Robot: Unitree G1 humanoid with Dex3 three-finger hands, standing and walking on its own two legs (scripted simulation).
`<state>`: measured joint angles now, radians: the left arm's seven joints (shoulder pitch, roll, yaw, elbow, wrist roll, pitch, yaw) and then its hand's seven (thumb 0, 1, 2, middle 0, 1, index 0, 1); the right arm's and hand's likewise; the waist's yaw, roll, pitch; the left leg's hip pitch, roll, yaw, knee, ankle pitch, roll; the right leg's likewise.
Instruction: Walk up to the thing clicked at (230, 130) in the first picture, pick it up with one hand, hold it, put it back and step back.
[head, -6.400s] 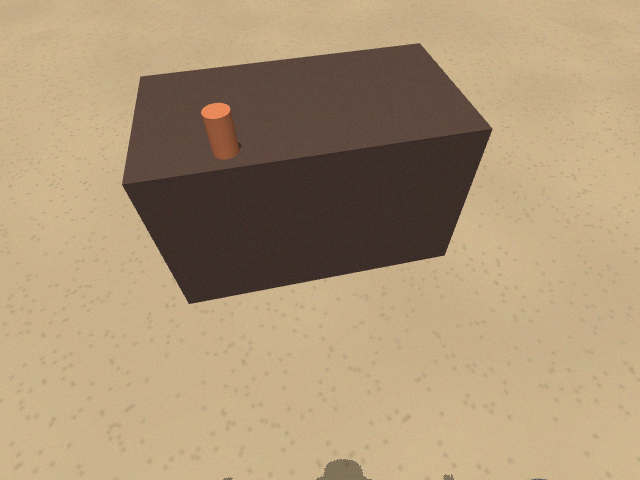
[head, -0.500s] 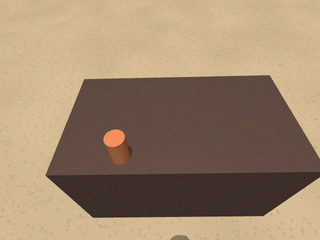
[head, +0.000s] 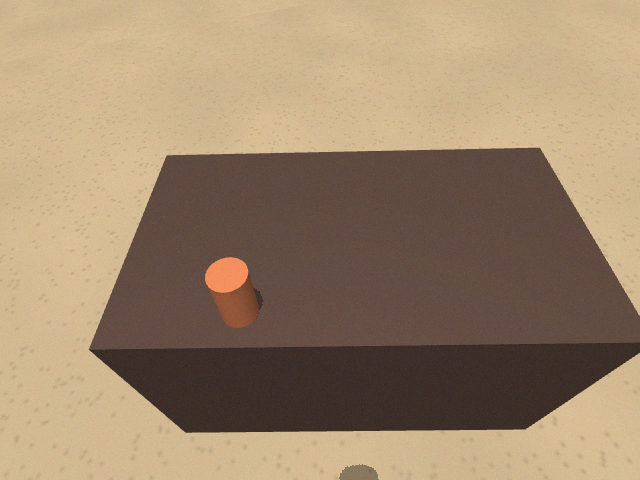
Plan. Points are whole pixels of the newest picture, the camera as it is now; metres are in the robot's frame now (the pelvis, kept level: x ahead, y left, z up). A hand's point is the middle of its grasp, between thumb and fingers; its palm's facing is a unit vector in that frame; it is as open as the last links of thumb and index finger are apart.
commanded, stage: stand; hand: left
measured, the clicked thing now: (233, 293) +0.43 +0.18 -0.12
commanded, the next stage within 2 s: rise first in 0.06 s
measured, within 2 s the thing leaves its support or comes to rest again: neither
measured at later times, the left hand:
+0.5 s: hand (157, 458) +0.16 +0.25 -0.12, palm faces +0.17 -0.93 -0.32, open 13.1 cm
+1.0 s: hand (150, 440) +0.18 +0.25 -0.07, palm faces +0.18 -0.93 -0.31, open 17.5 cm
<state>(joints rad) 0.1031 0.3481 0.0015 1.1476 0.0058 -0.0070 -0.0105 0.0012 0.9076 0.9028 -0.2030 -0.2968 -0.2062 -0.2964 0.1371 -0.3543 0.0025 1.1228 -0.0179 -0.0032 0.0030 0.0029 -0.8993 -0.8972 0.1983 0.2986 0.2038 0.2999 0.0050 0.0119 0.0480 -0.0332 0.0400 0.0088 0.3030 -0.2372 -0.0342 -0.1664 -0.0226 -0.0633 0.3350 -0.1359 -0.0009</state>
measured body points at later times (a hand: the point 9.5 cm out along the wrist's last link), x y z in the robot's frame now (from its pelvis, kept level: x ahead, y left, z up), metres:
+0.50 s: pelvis -0.01 +0.01 -0.01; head +0.03 +0.00 +0.44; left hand +0.15 +0.30 -0.09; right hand +0.15 -0.28 -0.11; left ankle -0.04 +0.14 -0.75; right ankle +0.03 -0.12 -0.75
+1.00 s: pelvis +0.01 +0.02 +0.00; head +0.02 +0.01 +0.44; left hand +0.16 +0.29 -0.05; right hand +0.16 -0.24 -0.10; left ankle -0.04 +0.14 -0.75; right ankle +0.03 -0.12 -0.75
